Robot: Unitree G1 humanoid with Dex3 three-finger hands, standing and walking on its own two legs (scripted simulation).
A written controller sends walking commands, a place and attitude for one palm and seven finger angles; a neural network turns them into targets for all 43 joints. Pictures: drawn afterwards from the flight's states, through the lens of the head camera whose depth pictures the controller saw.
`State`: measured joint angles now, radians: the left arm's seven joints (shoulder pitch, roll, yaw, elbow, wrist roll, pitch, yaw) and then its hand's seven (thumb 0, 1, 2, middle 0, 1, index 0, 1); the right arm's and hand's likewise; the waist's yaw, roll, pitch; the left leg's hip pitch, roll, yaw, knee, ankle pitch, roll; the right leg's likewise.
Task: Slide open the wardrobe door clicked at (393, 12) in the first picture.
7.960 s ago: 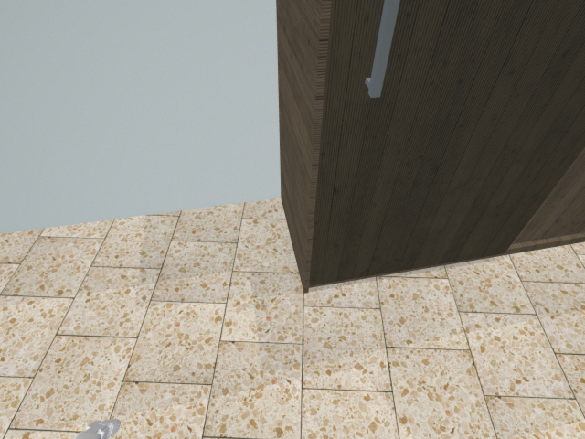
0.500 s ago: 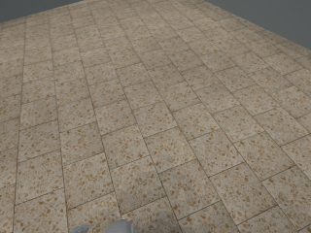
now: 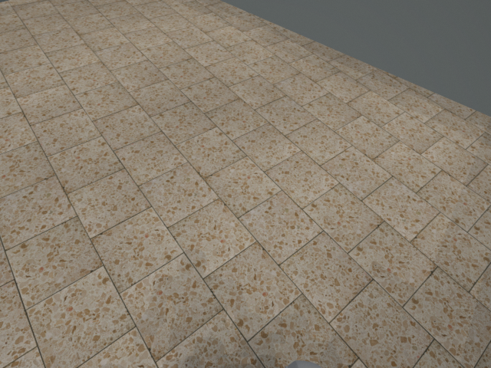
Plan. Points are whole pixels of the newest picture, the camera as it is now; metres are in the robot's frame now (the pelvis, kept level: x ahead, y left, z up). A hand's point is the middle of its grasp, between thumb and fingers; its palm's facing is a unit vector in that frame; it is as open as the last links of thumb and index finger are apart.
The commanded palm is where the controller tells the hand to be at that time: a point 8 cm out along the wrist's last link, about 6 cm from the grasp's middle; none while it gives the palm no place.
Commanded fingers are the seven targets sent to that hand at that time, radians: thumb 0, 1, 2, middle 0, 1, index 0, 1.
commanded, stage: turn to face it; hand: left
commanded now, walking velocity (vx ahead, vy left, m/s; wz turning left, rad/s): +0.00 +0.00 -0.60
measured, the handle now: out of the picture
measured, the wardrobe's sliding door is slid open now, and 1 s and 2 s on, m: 0.00 0.00 0.00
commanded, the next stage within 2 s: none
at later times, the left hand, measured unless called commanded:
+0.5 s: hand out of the picture +0.13 +0.10 -0.15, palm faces -0.25 -0.94 -0.25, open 7.4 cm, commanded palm none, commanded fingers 0.00 0.90 0.90 -0.20 -0.30 -0.20 -0.30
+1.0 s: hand (160, 356) +0.16 +0.16 -0.18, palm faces -0.47 -0.85 -0.22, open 7.4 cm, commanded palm none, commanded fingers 0.00 0.90 0.90 -0.20 -0.30 -0.20 -0.30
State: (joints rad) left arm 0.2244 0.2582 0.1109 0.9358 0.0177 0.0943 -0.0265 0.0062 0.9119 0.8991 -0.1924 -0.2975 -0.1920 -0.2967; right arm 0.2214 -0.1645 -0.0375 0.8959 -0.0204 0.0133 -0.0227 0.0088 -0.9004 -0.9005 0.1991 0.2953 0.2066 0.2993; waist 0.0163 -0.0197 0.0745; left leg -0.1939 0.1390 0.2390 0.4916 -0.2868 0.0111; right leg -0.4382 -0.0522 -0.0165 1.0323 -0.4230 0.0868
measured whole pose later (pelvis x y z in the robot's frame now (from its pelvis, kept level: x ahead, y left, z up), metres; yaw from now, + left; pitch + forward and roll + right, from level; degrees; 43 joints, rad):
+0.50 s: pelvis -0.01 -0.07 +0.00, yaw -17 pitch +0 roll +1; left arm 0.19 0.19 0.05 0.91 0.01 0.02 0.00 0.00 0.91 0.90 -0.20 -0.30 -0.20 -0.30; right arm 0.17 -0.24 -0.07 0.92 -0.02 0.07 -0.02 0.01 -0.91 -0.90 0.19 0.29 0.20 0.30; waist -0.01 0.03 0.07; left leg -0.51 0.11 0.01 1.06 -0.34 -0.11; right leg -0.23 0.08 0.05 0.46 -0.23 -0.08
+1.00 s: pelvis +0.00 +0.00 +0.00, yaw -35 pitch +0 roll -2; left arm 0.25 0.28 0.12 0.93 0.02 0.09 -0.03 0.01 0.91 0.90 -0.19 -0.30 -0.19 -0.30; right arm 0.19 -0.17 -0.02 0.87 -0.02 0.02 -0.03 0.01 -0.90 -0.90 0.20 0.30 0.21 0.30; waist 0.04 -0.04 0.07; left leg -0.22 0.09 0.16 0.48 -0.26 0.03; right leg -0.48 0.00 0.04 1.15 -0.39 0.08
